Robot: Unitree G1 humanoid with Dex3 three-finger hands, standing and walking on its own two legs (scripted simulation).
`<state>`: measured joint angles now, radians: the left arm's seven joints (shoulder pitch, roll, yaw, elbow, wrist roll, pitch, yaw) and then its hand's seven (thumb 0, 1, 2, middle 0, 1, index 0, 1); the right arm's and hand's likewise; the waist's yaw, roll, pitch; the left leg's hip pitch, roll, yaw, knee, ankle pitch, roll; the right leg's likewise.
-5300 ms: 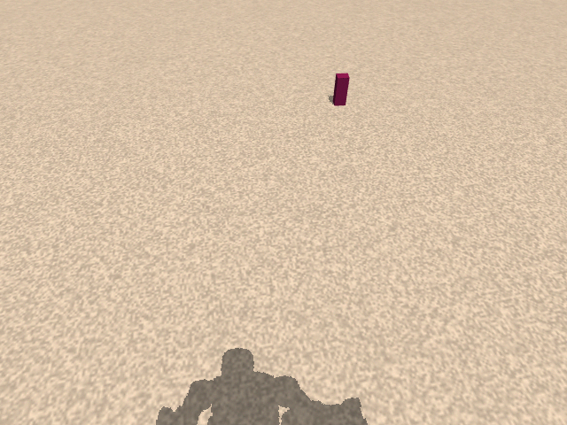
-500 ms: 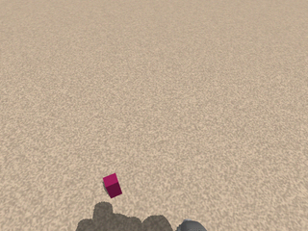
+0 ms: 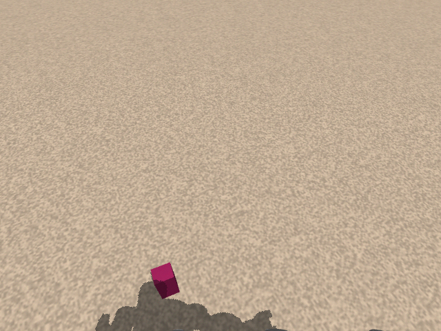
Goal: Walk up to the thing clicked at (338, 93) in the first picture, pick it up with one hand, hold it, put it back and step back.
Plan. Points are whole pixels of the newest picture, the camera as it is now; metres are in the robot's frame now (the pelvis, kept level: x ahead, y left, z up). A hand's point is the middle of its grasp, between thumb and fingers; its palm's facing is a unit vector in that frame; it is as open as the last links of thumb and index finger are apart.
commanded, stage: walk up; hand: left
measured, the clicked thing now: (166, 281) +0.42 +0.22 -0.65
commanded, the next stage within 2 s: stand in 1.18 s
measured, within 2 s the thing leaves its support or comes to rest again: neither
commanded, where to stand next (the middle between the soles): +0.11 +0.01 m, yaw +1 degrees
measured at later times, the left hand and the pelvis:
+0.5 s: hand out of the picture +0.10 +0.26 -0.12, palm faces +0.02 -0.94 -0.35, open 7.4 cm; pelvis +0.02 +0.00 +0.03, yaw +1 degrees
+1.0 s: hand out of the picture +0.11 +0.25 -0.12, palm faces +0.00 -0.94 -0.33, open 7.4 cm; pelvis +0.03 +0.00 +0.03, yaw +1 degrees
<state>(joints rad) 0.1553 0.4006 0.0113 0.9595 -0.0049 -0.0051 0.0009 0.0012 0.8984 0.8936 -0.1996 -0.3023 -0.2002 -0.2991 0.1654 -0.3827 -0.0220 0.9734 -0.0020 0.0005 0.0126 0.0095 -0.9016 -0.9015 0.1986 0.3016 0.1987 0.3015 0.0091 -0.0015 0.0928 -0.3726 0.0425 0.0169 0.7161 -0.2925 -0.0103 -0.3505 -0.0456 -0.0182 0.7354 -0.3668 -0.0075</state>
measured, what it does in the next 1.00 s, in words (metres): stands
